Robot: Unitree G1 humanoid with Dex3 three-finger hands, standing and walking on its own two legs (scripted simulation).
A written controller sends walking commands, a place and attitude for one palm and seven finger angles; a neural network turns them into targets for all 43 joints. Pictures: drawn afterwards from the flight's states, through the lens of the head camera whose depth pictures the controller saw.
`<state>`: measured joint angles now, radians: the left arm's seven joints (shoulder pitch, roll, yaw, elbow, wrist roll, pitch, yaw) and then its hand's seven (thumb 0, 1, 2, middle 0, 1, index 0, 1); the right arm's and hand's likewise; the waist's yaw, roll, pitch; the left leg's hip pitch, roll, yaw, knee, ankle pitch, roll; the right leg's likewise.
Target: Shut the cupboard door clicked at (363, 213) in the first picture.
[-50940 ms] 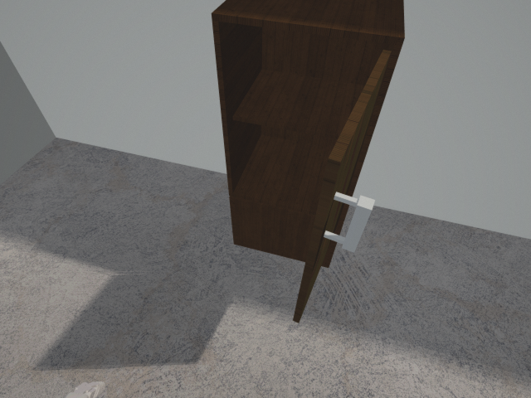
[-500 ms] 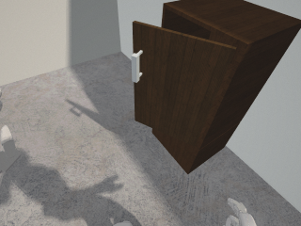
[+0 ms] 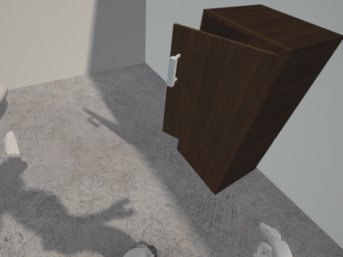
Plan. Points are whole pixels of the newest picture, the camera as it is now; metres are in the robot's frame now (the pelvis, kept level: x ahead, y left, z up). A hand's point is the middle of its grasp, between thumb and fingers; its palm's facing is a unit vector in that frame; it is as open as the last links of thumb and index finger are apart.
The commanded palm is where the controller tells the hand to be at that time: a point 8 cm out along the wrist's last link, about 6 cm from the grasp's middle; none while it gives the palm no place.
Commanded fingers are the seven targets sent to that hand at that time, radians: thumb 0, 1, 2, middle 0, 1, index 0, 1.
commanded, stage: stop stepping back and stand still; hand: left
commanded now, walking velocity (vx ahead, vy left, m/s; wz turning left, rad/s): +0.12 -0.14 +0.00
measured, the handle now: (174, 70) +0.83 +0.03 +0.03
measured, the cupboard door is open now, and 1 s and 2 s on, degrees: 28 28 28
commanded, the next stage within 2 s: let the arm hang, fingers relaxed in 1.78 s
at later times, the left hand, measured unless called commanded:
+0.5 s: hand out of the picture +0.05 +0.38 +0.20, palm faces +0.42 -0.85 -0.31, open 7.4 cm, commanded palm -0.01 +0.41 +0.20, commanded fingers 0.00 0.90 0.90 -0.20 -0.30 -0.20 -0.30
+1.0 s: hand out of the picture -0.03 +0.42 +0.21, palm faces +0.29 -0.85 -0.45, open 7.4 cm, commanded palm -0.08 +0.48 +0.20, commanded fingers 0.00 0.90 0.90 -0.20 -0.30 -0.20 -0.30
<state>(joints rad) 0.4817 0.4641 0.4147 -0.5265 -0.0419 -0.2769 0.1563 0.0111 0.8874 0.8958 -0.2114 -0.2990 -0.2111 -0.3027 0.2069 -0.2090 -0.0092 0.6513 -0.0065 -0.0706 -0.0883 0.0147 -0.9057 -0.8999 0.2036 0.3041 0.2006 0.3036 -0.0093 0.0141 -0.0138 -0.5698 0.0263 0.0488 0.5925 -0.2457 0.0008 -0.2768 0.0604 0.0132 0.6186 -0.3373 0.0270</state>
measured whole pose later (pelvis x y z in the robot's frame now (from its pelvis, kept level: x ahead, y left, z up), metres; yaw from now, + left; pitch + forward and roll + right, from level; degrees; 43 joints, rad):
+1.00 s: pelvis -0.26 +0.20 +0.02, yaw -7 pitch -2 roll -4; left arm 0.57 0.47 0.46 -0.64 -0.05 -0.17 0.15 0.02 0.89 0.90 -0.21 -0.30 -0.20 -0.30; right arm 0.28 -0.12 0.01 0.62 -0.01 -0.01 -0.02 0.02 -0.91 -0.90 0.20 0.30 0.20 0.30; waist -0.02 -0.01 0.04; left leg -0.39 0.14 0.08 0.58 -0.21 0.00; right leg -0.30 0.07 -0.16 0.76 -0.47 -0.03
